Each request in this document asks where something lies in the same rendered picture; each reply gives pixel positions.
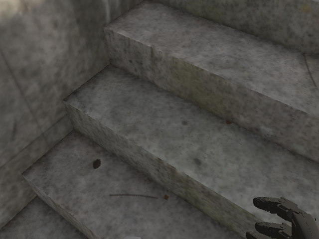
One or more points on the robot right hand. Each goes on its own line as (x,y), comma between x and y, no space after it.
(303,225)

